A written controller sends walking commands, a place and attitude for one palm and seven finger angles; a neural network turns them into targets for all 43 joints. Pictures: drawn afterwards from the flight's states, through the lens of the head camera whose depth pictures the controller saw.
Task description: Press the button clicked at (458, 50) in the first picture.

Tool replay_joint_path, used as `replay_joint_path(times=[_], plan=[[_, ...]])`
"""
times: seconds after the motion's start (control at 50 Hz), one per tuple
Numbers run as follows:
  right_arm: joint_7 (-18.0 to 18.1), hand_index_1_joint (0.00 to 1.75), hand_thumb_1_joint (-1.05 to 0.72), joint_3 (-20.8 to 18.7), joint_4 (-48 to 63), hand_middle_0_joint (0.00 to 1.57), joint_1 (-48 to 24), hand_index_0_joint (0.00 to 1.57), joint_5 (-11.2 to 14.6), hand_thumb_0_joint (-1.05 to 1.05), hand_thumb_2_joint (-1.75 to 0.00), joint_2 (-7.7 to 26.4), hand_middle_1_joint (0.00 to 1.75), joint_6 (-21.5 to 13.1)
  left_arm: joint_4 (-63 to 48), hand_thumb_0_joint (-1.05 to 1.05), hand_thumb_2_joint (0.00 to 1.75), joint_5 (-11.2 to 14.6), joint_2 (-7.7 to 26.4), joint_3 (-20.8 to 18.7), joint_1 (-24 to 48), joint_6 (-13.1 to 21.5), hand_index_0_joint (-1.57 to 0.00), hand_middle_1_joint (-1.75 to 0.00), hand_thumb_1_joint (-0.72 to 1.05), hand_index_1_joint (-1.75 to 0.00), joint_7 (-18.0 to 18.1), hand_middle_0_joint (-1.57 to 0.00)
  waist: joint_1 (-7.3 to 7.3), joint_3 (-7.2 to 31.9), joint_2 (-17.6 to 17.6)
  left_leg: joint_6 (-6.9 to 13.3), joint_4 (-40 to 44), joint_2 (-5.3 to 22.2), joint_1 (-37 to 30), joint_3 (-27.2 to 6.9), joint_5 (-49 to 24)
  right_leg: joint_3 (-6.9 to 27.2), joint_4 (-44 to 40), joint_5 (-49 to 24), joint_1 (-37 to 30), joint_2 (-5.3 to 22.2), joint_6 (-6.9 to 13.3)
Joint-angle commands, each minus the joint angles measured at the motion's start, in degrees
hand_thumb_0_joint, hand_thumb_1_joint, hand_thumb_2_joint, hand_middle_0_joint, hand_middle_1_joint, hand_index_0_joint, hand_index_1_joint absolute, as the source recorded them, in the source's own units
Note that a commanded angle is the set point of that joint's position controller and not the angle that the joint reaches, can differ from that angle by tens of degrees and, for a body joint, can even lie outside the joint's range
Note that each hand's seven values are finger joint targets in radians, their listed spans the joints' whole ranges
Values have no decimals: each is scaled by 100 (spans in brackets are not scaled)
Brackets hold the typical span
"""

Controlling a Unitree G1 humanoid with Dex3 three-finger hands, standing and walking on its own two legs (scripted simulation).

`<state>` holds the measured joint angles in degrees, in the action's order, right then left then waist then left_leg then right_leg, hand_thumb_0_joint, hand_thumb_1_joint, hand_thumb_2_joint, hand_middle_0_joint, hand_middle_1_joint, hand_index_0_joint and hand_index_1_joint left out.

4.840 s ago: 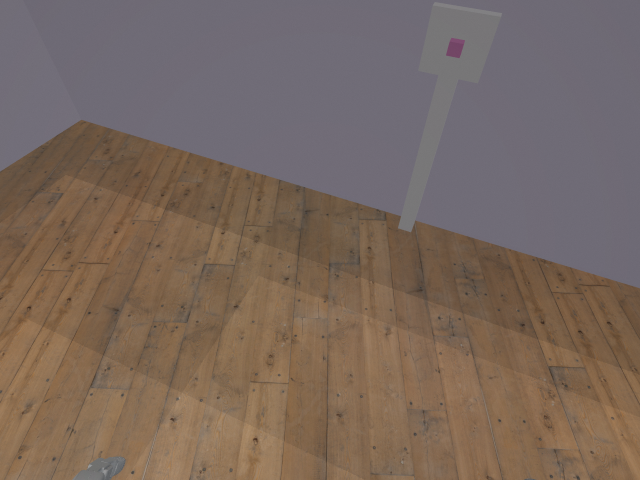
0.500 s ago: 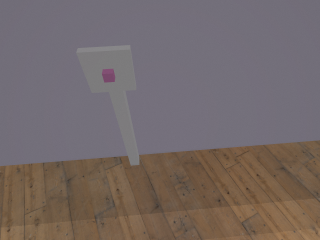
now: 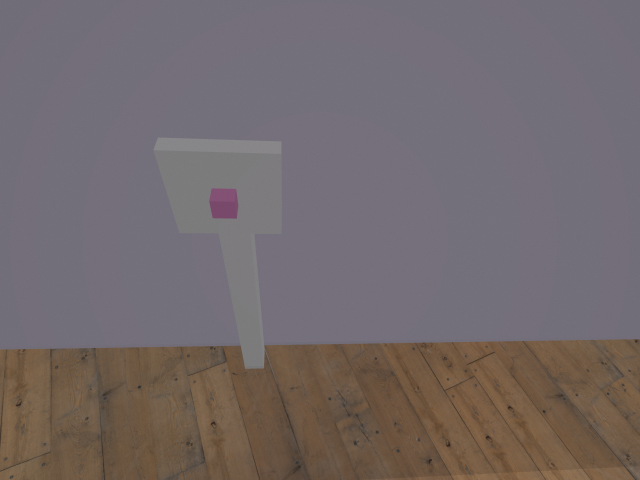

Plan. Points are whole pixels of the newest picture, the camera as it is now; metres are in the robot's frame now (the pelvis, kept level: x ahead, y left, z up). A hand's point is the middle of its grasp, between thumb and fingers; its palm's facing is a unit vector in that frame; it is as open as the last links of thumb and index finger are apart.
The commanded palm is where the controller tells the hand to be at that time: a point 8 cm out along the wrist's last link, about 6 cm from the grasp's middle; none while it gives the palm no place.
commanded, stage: come to a stop and stand still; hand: left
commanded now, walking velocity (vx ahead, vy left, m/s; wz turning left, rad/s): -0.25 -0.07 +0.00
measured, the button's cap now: (224, 202) +0.50 +0.20 +0.03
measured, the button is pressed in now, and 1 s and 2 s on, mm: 0 0 0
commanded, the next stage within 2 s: look again from close up in 0.98 s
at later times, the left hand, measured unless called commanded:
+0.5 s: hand out of the picture +0.05 +0.10 -0.16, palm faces +0.04 -0.97 -0.24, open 7.3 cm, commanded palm none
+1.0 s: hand out of the picture -0.09 +0.07 -0.17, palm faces +0.08 -0.98 -0.16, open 7.4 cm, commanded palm none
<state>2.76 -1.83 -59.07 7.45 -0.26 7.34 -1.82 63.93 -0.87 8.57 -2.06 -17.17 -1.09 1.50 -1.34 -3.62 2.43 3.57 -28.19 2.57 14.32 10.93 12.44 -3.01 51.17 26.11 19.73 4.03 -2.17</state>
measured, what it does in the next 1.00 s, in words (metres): steps on the spot: right foot, then left foot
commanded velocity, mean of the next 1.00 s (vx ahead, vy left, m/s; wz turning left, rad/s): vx -0.01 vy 0.00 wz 0.00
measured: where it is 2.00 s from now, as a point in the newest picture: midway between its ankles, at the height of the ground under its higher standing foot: outside the picture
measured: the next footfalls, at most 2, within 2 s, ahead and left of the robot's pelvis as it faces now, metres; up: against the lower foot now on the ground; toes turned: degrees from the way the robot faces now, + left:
right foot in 0.26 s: +0.05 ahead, -0.18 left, +0.00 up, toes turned -4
left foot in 0.56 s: -0.01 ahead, +0.05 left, +0.00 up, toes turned +4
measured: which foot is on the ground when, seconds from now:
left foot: down 0.00-0.28, up 0.30-0.54, down 0.56-1.00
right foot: up 0.00-0.24, down 0.26-1.00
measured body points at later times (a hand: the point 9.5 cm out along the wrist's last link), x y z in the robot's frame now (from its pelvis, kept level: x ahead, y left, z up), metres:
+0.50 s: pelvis -0.02 -0.08 +0.00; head -0.01 -0.10 +0.45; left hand +0.05 +0.15 -0.14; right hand +0.00 -0.31 -0.17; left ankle -0.04 +0.05 -0.71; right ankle +0.01 -0.17 -0.74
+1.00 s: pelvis -0.04 -0.08 +0.01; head -0.03 -0.08 +0.46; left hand -0.09 +0.13 -0.16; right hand -0.07 -0.28 -0.16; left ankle -0.05 +0.04 -0.74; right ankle +0.01 -0.17 -0.74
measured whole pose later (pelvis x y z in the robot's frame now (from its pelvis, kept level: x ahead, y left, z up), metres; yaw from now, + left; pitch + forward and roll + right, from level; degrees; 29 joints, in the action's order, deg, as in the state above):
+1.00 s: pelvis -0.04 -0.08 +0.01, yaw +1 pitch -1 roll +0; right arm 1.8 -0.3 -65.8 19.7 -0.6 6.5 0.7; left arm 67.1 -0.6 6.4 -0.9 -20.4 -0.6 1.4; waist -0.7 -0.7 -0.2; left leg -0.6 -23.3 1.9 8.5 3.8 13.8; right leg -5.3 22.6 8.0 13.7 0.2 2.0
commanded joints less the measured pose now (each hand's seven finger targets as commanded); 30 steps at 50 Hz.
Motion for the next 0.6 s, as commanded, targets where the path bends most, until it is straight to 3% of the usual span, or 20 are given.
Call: replay_joint_path(times=[0.0,0.08,0.12,0.18,0.2,0.22,0.24,0.26,0.28,0.3,0.34,0.36,0.42,0.46,0.5,0.52,0.54,0.56,0.58], plan=[[52,30,-90,-284,102,20,603,20,-55,0,-90,1077,30,130,-401,0,90,-53,368,-159,-353,-149,-20,-30,90,-30,65,-20,147,541,-847,675,796,1820,-774,-1126,-4460,193,530,-150,413,0,-49],[-1,30,-90,-360,273,20,274,20,-120,0,-90,1131,30,209,-707,0,90,-36,368,-225,-67,-208,-20,-30,90,-30,52,-20,98,501,-1154,621,710,1706,-456,-964,-3599,256,493,-154,411,-68,-9],[-49,30,-90,-392,303,20,232,20,-143,0,-90,1153,30,234,-821,0,90,-24,343,-212,47,-173,-20,-30,90,-30,47,-20,118,480,-1408,559,689,1633,-352,-991,-3098,114,-90,-192,162,-80,34],[-109,30,-90,-412,304,20,284,20,-134,0,-90,1182,30,274,-814,0,90,-34,388,-186,-75,-63,-20,-30,90,-30,43,-20,56,583,-1333,388,482,1487,-201,-1084,-2197,-102,-1383,-722,-497,-142,77],[-129,30,-90,-422,323,20,256,20,-106,0,-90,1160,30,289,-749,0,90,-43,449,-193,-312,-20,-20,-30,90,-30,44,-20,-67,668,-1124,201,204,1327,-18,-1009,-1573,-137,-2123,-1393,-931,-123,70],[-161,30,-90,-400,315,20,413,20,-57,0,-90,946,30,295,-755,0,90,-90,698,-194,-363,43,-20,-30,90,-30,57,-20,-49,687,-423,-106,-322,914,137,-780,-646,187,-2920,-2030,-1149,163,97],[-200,30,-90,-310,369,20,702,20,-19,0,-90,492,30,320,-844,0,90,-140,1159,-220,-39,133,-20,-30,90,-30,93,-20,190,495,1060,-474,-1004,249,854,-401,1081,1445,-3290,-3123,-1172,1279,464],[-200,30,-90,-266,451,20,545,20,-17,0,-90,457,30,392,-925,0,90,-101,1311,-196,50,122,-20,-30,90,-30,65,-20,54,476,1051,-478,-1661,44,707,-774,2026,1500,-3398,-3396,-597,1752,951],[-171,30,-90,-268,448,20,442,20,-47,0,-90,473,30,492,-941,0,90,-91,1257,-211,179,142,-20,-30,90,-30,66,-20,64,485,1373,-450,-2125,39,643,-1045,2105,1660,-3531,-3005,-254,1601,1123],[-163,30,-90,-266,373,20,503,20,-51,0,-90,549,30,515,-947,0,90,-81,1145,-176,459,132,-20,-30,90,-30,70,-20,150,277,1386,-422,-2466,52,709,-1152,1830,1515,-3574,-2533,-123,1438,1186],[-181,30,-90,-247,133,20,777,20,-41,0,-90,564,30,448,-982,0,90,-68,939,-131,798,123,-20,-30,90,-30,82,-20,310,257,779,-460,-2616,81,672,-1045,1381,988,-3404,-2678,-292,1088,1125],[-180,30,-90,-220,83,20,848,20,-36,0,-90,530,30,419,-990,0,90,-69,937,-129,764,133,-20,-30,90,-30,78,-20,285,285,684,-482,-2480,71,662,-1000,1332,850,-3333,-2780,-431,1025,1091],[-147,30,-90,-152,55,20,736,20,-22,0,-90,456,30,356,-810,0,90,-56,931,-151,417,152,-20,-30,90,-30,75,-20,76,322,571,-524,-1567,73,523,-906,1420,981,-3302,-2930,-824,1072,1209],[-123,30,-90,-104,-40,20,883,20,-28,0,-90,373,30,320,-687,0,90,-33,901,-159,315,158,-20,-30,90,-30,84,-20,78,386,494,-527,-711,77,244,-863,1121,1008,-3234,-2872,-999,993,1153],[-89,30,-90,-60,-247,20,1208,20,-27,0,-90,355,30,269,-589,0,90,31,829,-122,403,158,-20,-30,90,-30,84,-20,208,461,351,-487,322,113,-458,-912,334,962,-3169,-2419,-767,865,903],[-78,30,-90,-48,-334,20,1319,20,-35,0,-90,448,30,224,-558,0,90,67,704,-86,415,153,-20,-30,90,-30,71,-20,213,452,13,-399,643,284,-787,-1137,-127,818,-3120,-2013,-507,633,682],[-73,30,-90,-49,-336,20,1244,20,-48,0,-90,580,30,191,-547,0,90,75,583,-54,363,146,-20,-30,90,-30,45,-20,117,363,-396,-279,749,596,-712,-1411,-443,606,-3139,-1739,-504,330,452],[-68,30,-90,-49,-300,20,1118,20,-66,0,-90,653,30,189,-540,0,90,59,522,-52,349,136,-20,-30,90,-30,44,-20,47,190,-403,-235,789,714,-329,-1443,-192,532,-3288,-1490,-629,215,320],[-82,30,-90,-35,-367,20,1005,20,-68,0,-90,568,30,168,-450,0,90,42,562,-63,408,96,-20,-30,90,-30,52,-20,42,79,-903,-242,1038,671,25,-1504,121,413,-3175,-1429,-884,174,293]])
